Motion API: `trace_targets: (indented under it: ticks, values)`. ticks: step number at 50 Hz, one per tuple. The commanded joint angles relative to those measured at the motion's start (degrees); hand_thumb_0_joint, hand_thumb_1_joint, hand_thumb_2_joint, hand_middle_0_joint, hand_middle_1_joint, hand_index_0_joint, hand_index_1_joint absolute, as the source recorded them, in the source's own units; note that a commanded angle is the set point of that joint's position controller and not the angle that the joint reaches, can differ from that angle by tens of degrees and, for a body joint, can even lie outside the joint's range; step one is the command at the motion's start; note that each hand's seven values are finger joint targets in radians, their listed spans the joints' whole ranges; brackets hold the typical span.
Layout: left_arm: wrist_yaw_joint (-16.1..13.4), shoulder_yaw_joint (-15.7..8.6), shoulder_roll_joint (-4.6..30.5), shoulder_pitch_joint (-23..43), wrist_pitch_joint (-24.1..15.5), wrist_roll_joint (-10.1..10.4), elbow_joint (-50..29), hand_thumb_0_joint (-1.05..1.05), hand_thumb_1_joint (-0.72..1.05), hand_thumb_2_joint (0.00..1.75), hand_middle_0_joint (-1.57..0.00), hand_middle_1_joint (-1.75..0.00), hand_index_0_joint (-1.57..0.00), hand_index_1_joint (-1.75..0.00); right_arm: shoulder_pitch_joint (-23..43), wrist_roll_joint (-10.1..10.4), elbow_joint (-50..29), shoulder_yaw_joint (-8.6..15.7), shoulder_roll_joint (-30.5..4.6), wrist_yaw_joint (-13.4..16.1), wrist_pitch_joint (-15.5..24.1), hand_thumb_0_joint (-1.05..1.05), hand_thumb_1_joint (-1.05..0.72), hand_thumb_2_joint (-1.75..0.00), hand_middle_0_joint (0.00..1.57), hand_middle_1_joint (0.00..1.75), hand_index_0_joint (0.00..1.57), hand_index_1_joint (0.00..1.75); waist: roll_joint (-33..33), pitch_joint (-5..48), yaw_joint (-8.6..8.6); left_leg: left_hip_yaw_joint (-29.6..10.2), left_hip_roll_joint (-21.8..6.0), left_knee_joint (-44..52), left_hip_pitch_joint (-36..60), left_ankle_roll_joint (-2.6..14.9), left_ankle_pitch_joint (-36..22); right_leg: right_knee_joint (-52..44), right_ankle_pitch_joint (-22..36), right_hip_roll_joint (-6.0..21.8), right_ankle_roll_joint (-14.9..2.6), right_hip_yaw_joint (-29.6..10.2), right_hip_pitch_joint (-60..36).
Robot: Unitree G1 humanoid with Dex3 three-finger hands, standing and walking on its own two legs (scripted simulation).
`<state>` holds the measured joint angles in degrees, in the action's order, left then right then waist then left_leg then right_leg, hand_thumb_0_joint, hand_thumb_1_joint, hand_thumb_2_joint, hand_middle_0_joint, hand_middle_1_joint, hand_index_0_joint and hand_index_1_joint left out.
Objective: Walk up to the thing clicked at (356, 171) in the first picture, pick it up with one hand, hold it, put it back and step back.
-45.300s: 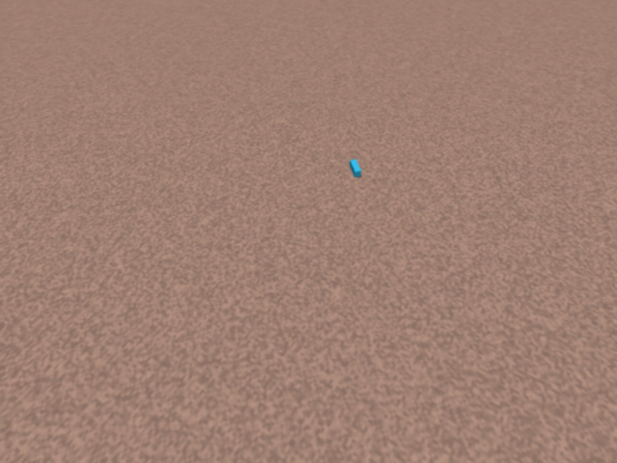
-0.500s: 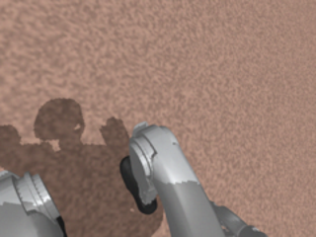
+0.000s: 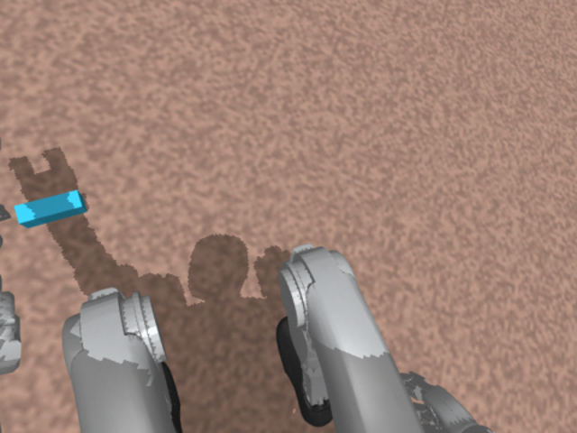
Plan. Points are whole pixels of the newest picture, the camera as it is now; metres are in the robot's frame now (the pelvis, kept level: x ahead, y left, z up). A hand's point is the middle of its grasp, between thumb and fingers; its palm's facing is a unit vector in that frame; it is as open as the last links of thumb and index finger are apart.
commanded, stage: withdraw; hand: left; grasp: from above
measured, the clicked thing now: (52, 209) +0.48 +0.31 -0.31
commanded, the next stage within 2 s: home in 0.48 s
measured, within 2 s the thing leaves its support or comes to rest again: neither
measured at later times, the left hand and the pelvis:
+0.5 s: hand (5, 200) +0.46 +0.32 -0.18, palm faces -0.45 -0.08 -0.89, open 13.8 cm; pelvis -0.02 +0.00 -0.01, yaw +2 degrees
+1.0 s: hand out of the picture +0.39 +0.30 -0.03, palm faces -0.31 -0.47 -0.83, open 9.3 cm; pelvis +0.00 -0.01 +0.09, yaw +5 degrees
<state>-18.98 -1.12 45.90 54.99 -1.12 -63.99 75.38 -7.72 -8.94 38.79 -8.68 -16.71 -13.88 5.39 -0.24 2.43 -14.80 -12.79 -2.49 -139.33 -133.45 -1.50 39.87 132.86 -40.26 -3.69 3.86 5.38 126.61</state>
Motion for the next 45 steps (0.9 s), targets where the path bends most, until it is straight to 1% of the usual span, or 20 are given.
trace_targets:
  ticks: [1, 4, 8, 12, 14, 15, 16, 17, 20, 23, 26, 28, 30, 31, 33, 35, 36, 40, 43, 45]
  values:
    - [6.1, 3.0, 5.1, 18.3, 0.0, 3.0, -8.9, 0.0, -0.49, 0.98, -0.11, -0.95, -0.1, -0.96, -13.3, 2.5, -1.3, 7.5, -16.8, 2.1, -2.4, 0.0, -0.89, -0.9, 0.2, 0.3, 0.2, 0.3, -12.5, 31.2, -3.3, 6.9, 0.7, 16.9, 24.9, 2.77, -8.8, -17.7, 12.0, -2.0, -5.84, 5.0, -20.7]
    - [9.8, 3.8, 5.3, 19.8, -1.8, 2.6, -9.0, 0.0, -0.48, 0.99, -0.1, -0.97, -0.1, -0.98, -13.0, 2.9, -2.4, 7.7, -15.5, 4.1, -3.8, 0.0, -0.89, -0.9, 0.2, 0.3, 0.2, 0.3, -9.7, 30.4, -3.14, 7.5, 1.2, 17.6, 24.1, 2.71, -6.7, -19.0, 8.4, -1.8, -6.16, 3.7, -21.8]
    - [10.3, 1.9, 9.1, 20.0, -4.4, 0.2, -6.4, 0.0, -0.48, 0.99, -0.1, -0.96, -0.09, -0.97, -12.2, 2.9, -3.4, 6.6, -14.9, 6.7, -5.2, 0.0, -0.89, -0.9, 0.2, 0.3, 0.2, 0.3, -8.0, 30.2, -1.59, 8.4, 1.6, 16.4, 23.6, 2.67, -7.7, -19.2, 8.3, -1.3, -6.26, 2.7, -22.3]
    - [7.3, -1.1, 13.0, 21.3, -7.6, -2.9, -3.9, 0.0, -0.48, 0.99, -0.09, -0.96, -0.09, -0.97, -11.2, 2.2, -3.4, 4.9, -14.2, 7.9, -5.8, 0.0, -0.89, -0.9, 0.2, 0.3, 0.2, 0.3, -10.1, 30.4, -0.83, 8.9, 1.8, 15.8, 23.2, 2.79, -7.9, -17.8, 8.2, -1.0, -6.17, 2.8, -20.4]
    - [5.4, -1.0, 13.4, 22.3, -8.9, -4.5, -2.4, 0.0, -0.47, 0.97, -0.1, -0.96, -0.1, -0.96, -10.5, 1.8, -3.1, 4.0, -13.6, 8.2, -5.8, 0.0, -0.89, -0.89, 0.2, 0.3, 0.2, 0.3, -13.8, 30.8, -1.01, 8.9, 1.9, 16.3, 24.7, 2.53, -7.1, -16.2, 7.8, -0.9, -6.18, 2.8, -18.7]
    - [4.2, -2.0, 15.6, 23.7, -9.6, -5.4, -3.1, 0.0, -0.47, 0.97, -0.1, -0.96, -0.1, -0.96, -10.1, 1.6, -3.1, 3.9, -13.9, 8.3, -5.8, 0.0, -0.88, -0.89, 0.2, 0.3, 0.2, 0.3, -15.9, 32.1, -0.33, 8.7, 1.8, 16.2, 25.7, 2.27, -6.7, -15.3, 6.9, -1.0, -6.51, 2.6, -17.8]
    - [3.2, -2.2, 16.2, 23.5, -9.9, -6.4, -1.0, 0.0, -0.47, 0.97, -0.1, -0.96, -0.1, -0.96, -10.2, 1.2, -2.9, 3.6, -13.7, 8.3, -5.9, 0.0, -0.89, -0.89, 0.2, 0.3, 0.2, 0.3, -16.9, 32.1, -0.83, 8.9, 1.7, 15.7, 25.7, 2.27, -6.6, -14.8, 6.9, -1.2, -6.31, 2.4, -18.0]
    - [2.0, -3.0, 17.1, 25.6, -10.4, -6.6, -2.4, 0.0, -0.47, 0.96, -0.1, -0.96, -0.1, -0.95, -10.3, 1.0, -2.7, 3.6, -14.4, 8.4, -5.8, 0.0, -0.88, -0.89, 0.2, 0.3, 0.2, 0.3, -17.3, 33.3, -1.07, 8.8, 1.8, 15.5, 27.0, 2.36, -6.6, -14.6, 7.4, -0.9, -6.11, 3.3, -16.7]
    - [-0.9, -2.3, 17.0, 29.4, -11.2, -7.3, -1.9, 0.0, -0.48, 0.96, -0.09, -0.96, -0.1, -0.96, -10.4, 0.0, -2.3, 3.2, -14.6, 8.5, -5.4, 0.0, -0.89, -0.89, 0.2, 0.3, 0.2, 0.3, -20.8, 33.6, -2.89, 8.3, 1.5, 15.2, 28.2, 2.0, -5.4, -13.6, 6.5, -0.9, -6.29, 3.6, -14.8]
    - [-2.7, -2.8, 17.3, 30.8, -10.9, -7.2, -4.0, 0.0, -0.45, 0.94, -0.11, -0.95, -0.12, -0.94, -11.6, -0.3, -1.4, 4.0, -15.5, 8.7, -4.7, 0.0, -0.89, -0.89, 0.2, 0.3, 0.2, 0.3, -23.8, 36.5, -2.88, 8.4, 1.4, 14.6, 31.4, 1.65, -6.4, -12.6, 8.4, -0.5, -6.21, 4.5, -13.9]
    - [-3.5, -2.3, 15.4, 31.7, -9.5, -6.6, -7.6, 0.0, -0.43, 0.92, -0.14, -0.92, -0.14, -0.91, -12.8, -0.3, -0.9, 4.9, -15.6, 8.4, -4.1, 0.0, -0.89, -0.89, 0.2, 0.3, 0.2, 0.3, -26.8, 41.5, -3.1, 8.5, 1.2, 14.8, 35.0, 1.35, -9.5, -11.4, 12.7, -0.2, -6.15, 5.6, -14.0]
    - [-3.3, -1.9, 13.6, 29.2, -7.9, -5.6, -8.0, 0.0, -0.42, 0.91, -0.14, -0.91, -0.15, -0.9, -14.0, 0.1, -0.6, 5.6, -15.7, 8.1, -3.7, 0.0, -0.89, -0.89, 0.2, 0.3, 0.2, 0.3, -27.8, 44.6, -2.51, 8.3, 1.1, 15.7, 38.4, 1.2, -12.6, -11.0, 15.6, 0.0, -6.15, 6.2, -14.5]
    - [-3.2, -3.8, 15.1, 25.2, -5.8, -4.7, -9.5, 0.0, -0.26, 0.99, -0.26, -0.75, -0.24, -0.75, -15.4, 0.6, -0.7, 6.3, -15.8, 7.7, -3.9, 0.0, -0.88, -0.89, 0.2, 0.3, 0.2, 0.3, -28.1, 48.0, -0.33, 8.5, 1.2, 16.6, 40.7, 1.29, -16.3, -11.7, 18.4, 0.0, -6.02, 6.1, -16.8]
    - [-3.1, -5.2, 16.3, 24.1, -4.7, -4.0, -10.8, 0.0, -0.32, 0.91, -0.21, -0.83, -0.22, -0.83, -15.3, 1.0, -0.5, 6.8, -16.0, 7.6, -4.2, 0.0, -0.88, -0.89, 0.2, 0.3, 0.2, 0.3, -29.1, 49.4, 1.26, 8.8, 1.2, 17.3, 41.7, 1.07, -18.1, -11.4, 19.3, 0.2, -6.23, 5.8, -17.2]
    - [-1.8, -3.8, 12.1, 20.0, -2.4, -2.4, -8.8, 0.0, -0.16, 0.95, -0.25, -0.67, -0.23, -0.68, -15.9, 1.3, -0.4, 6.8, -14.6, 7.0, -4.8, 0.0, -0.88, -0.9, 0.2, 0.3, 0.2, 0.3, -25.6, 48.7, 0.72, 9.3, 1.2, 17.5, 40.4, 1.73, -19.4, -12.9, 20.7, -0.2, -5.87, 5.4, -19.9]
    - [-0.3, -5.0, 12.4, 18.9, -0.9, -0.1, -10.0, 0.0, -0.02, 0.88, -0.23, -0.57, -0.21, -0.59, -15.8, 2.1, -0.5, 7.5, -14.2, 6.9, -5.3, 0.0, -0.89, -0.9, 0.2, 0.3, 0.2, 0.3, -22.3, 47.5, 1.6, 9.9, 1.3, 18.1, 37.5, 2.38, -18.2, -15.0, 20.2, -0.4, -5.66, 4.6, -21.4]
    - [0.8, -5.4, 12.4, 18.2, -0.2, 1.6, -12.2, 0.0, 0.06, 0.87, -0.22, -0.54, -0.21, -0.55, -16.2, 2.4, -1.0, 7.6, -14.0, 6.9, -5.4, 0.0, -0.89, -0.9, 0.2, 0.3, 0.2, 0.3, -21.3, 47.2, 1.81, 10.2, 1.4, 18.3, 36.4, 2.61, -18.0, -16.0, 20.2, -0.3, -5.57, 4.2, -23.2]
    - [6.4, -5.2, 7.8, 9.0, 1.5, 7.9, -21.7, 0.0, 0.36, 0.84, -0.21, -0.42, -0.2, -0.43, -15.7, 4.3, -2.8, 10.1, -12.7, 6.6, -6.4, 0.0, -0.89, -0.9, 0.2, 0.3, 0.2, 0.3, -18.8, 51.3, 5.48, 10.7, 1.4, 23.1, 39.3, 2.73, -17.8, -19.8, 18.9, -0.2, -5.75, 2.7, -29.2]
    - [10.6, -6.3, 4.2, 0.6, 2.5, 15.7, -30.8, 0.0, 0.6, 0.85, -0.2, -0.34, -0.19, -0.35, -14.0, 5.9, -4.9, 11.8, -11.9, 6.8, -7.2, 0.0, -0.9, -0.9, 0.2, 0.3, 0.2, 0.3, -14.5, 49.2, 7.09, 11.0, 1.5, 26.8, 38.3, 3.22, -14.5, -24.3, 16.1, 0.1, -5.57, 1.3, -31.9]
    - [12.7, -5.9, 1.0, -4.4, 3.2, 20.3, -36.0, 0.0, 0.75, 0.84, -0.19, -0.3, -0.19, -0.3, -12.5, 6.7, -5.9, 12.0, -11.2, 7.5, -7.4, 0.0, -0.9, -0.9, 0.2, 0.3, 0.2, 0.3, -10.3, 44.9, 6.9, 10.8, 1.6, 28.6, 35.9, 3.68, -11.9, -27.2, 14.1, 0.1, -5.47, 0.9, -32.5]
